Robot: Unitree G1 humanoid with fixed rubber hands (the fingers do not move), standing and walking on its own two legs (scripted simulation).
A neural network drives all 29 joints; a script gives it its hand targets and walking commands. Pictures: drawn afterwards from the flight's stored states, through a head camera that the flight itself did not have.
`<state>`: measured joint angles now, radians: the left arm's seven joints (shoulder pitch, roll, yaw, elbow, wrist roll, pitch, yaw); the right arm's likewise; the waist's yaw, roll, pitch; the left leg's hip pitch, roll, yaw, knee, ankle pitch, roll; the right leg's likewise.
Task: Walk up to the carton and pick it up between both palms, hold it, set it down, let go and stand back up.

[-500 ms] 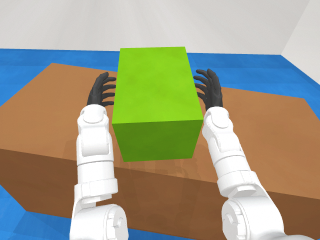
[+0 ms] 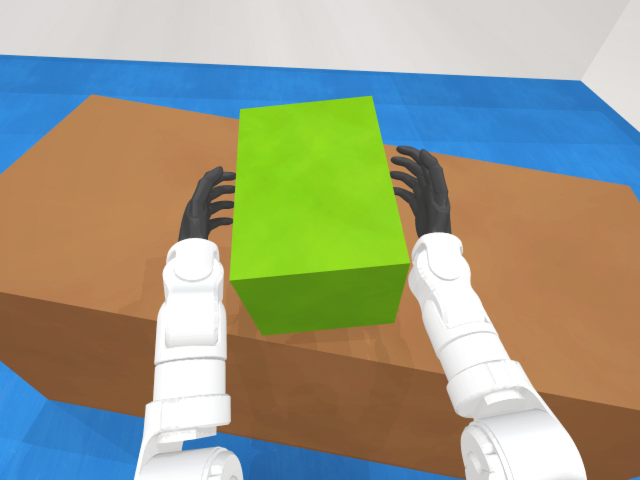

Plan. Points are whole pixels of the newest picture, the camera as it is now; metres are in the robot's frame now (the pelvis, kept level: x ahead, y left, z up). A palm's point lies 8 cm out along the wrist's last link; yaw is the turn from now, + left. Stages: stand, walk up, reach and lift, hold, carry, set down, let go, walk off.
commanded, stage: set down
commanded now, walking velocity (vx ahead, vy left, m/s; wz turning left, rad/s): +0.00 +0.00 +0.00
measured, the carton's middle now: (316, 215) +0.42 +0.00 +0.09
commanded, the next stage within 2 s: none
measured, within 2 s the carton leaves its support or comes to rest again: neither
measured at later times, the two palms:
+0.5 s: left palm (211, 247) +0.35 +0.14 +0.10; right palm (434, 233) +0.35 -0.14 +0.13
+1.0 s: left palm (224, 239) +0.40 +0.13 +0.06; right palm (421, 234) +0.40 -0.15 +0.08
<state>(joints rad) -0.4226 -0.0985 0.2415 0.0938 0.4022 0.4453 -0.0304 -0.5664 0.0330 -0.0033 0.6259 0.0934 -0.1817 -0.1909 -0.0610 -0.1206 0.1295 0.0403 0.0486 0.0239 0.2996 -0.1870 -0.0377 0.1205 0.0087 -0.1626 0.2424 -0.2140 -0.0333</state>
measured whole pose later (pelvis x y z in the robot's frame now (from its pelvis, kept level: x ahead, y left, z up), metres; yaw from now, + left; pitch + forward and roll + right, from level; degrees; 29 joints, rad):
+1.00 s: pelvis +0.01 +0.01 +0.00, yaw -3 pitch +2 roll +0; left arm -0.59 -0.18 0.49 0.63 0.43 0.03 0.03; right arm -0.69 0.05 -0.31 0.95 -0.20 -0.32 -0.11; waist 0.00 0.00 0.04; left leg -0.13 0.05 0.09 0.25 -0.16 -0.02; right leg -0.10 0.00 -0.10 0.25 -0.19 -0.02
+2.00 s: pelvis -0.01 +0.00 +0.00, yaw -4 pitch +18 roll +1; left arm -0.75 -0.13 0.60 0.91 0.41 -0.19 0.10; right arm -0.88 0.07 -0.67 1.13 -0.49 -0.34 -0.03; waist 0.03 -0.04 -0.11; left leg -0.49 0.07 0.10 0.28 -0.10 -0.03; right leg -0.48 0.01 -0.10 0.32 -0.16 -0.05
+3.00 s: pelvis -0.01 +0.00 -0.01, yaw -4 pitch +22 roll +0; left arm -0.77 -0.15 0.63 0.89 0.46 -0.28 0.11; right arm -0.88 0.05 -0.70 1.14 -0.53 -0.42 -0.01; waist 0.02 -0.04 -0.10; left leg -0.57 0.06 0.09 0.31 -0.11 -0.02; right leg -0.54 0.01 -0.11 0.31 -0.14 -0.04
